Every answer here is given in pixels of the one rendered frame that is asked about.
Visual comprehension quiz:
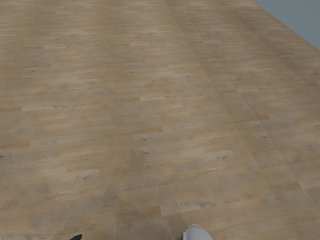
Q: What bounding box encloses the robot right shin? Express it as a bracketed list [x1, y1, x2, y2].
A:
[187, 224, 200, 230]

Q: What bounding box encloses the robot right thigh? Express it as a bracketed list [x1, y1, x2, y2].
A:
[182, 228, 213, 240]

